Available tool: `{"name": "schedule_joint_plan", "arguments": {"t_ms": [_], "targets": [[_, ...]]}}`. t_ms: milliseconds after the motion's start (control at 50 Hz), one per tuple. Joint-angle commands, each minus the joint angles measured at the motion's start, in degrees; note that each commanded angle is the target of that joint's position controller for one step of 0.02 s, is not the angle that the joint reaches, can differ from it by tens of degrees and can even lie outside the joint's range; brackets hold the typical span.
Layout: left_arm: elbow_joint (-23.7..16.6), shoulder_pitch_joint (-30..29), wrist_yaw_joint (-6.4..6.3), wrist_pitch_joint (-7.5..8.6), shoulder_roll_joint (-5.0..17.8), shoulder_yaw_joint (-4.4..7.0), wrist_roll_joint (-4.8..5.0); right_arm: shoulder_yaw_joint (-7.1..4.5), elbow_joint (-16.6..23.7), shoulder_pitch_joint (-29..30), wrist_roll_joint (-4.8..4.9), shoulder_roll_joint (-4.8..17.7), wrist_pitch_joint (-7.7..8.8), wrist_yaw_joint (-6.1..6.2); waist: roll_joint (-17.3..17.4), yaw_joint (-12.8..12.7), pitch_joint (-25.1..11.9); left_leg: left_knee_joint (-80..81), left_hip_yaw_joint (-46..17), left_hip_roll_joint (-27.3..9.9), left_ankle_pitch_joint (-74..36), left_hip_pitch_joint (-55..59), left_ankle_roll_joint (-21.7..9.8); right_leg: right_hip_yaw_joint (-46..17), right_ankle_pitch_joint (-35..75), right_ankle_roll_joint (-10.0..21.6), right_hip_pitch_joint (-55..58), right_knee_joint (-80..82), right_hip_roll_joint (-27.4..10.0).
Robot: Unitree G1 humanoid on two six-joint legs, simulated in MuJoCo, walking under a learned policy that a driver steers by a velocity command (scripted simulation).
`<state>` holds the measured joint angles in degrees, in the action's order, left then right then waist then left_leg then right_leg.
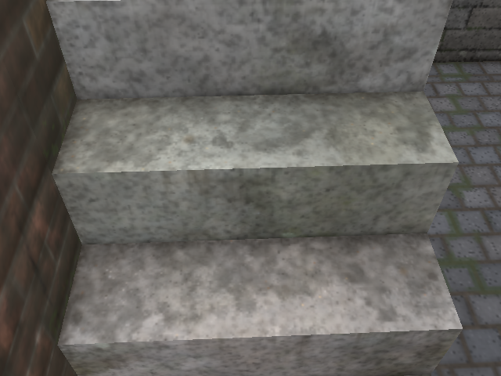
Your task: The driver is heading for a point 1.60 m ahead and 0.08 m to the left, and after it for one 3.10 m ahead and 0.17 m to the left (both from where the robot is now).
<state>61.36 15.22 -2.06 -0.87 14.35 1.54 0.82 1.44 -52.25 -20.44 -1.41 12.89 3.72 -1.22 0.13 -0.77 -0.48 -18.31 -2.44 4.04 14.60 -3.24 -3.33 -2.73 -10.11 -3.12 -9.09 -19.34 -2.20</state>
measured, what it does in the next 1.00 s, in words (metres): stands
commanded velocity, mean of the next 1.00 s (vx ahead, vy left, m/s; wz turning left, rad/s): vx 0.02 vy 0.00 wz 0.00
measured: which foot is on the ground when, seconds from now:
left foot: down 0.00-1.00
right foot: down 0.00-1.00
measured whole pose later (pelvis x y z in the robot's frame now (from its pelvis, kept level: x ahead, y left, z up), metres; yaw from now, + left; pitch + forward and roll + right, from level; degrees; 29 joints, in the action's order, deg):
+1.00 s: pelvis -0.02 +0.00 +0.00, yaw +0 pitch +0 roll +0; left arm 62.8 16.9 -2.5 -1.4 13.7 3.0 1.1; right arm 0.3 -50.3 -23.8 -1.4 11.2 2.6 0.1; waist -0.2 -0.9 0.4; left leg -19.0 -2.2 4.9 12.8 -5.7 -3.4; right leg -3.4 -8.6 -3.6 -11.7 -20.3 -3.1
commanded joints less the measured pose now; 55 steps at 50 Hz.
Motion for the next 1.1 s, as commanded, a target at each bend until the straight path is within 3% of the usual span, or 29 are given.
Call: {"name": "schedule_joint_plan", "arguments": {"t_ms": [20, 80, 100, 280, 1100], "targets": [[-1.30, 2.30, -0.28, 0.13, 6.61, 1.24, 0.01, -1.32, 2.05, -3.31, 0.09, 5.67, 0.46, 0.17, 0.63, -0.04, 2.52, 2.46, -5.20, -6.48, -16.98, -4.71, 3.06, -2.87, 7.57, 2.63, 1.25, 1.38, -2.54], [-1.11, 2.99, -0.37, -0.06, 6.51, 1.33, 0.02, -1.43, 2.00, -3.99, 0.12, 5.56, 0.41, 0.21, 0.65, -0.07, 2.86, 2.48, -5.27, -6.47, -15.97, -5.27, 3.05, -2.98, 6.87, 2.64, 1.02, 1.46, -2.53], [-1.39, 2.02, -0.62, 0.10, 7.07, 1.75, 0.00, -1.76, 1.93, -4.47, 0.06, 6.14, 0.33, 0.21, 2.06, -0.30, 2.95, 2.42, -4.78, -6.05, -17.34, -5.46, 3.35, -2.74, 7.76, 2.90, 0.96, 0.89, -2.62], [-0.09, 3.36, -0.68, -0.27, 6.87, 2.33, 0.35, -1.91, 2.81, -6.24, 0.27, 4.54, -0.52, 1.06, 0.83, 0.06, 3.66, 2.65, -4.52, -5.64, -14.37, -5.32, 3.30, -2.65, 6.16, 2.60, -1.07, 1.01, -2.94], [0.46, 5.31, -0.60, -0.30, 6.12, 2.48, 0.31, -2.18, 3.49, -8.06, 0.06, 3.48, -0.77, 1.48, 0.40, -0.08, 4.31, 3.31, -5.13, -5.58, -11.43, -6.80, 2.77, -2.57, 3.35, 1.98, -1.68, 1.41, -2.89]]}}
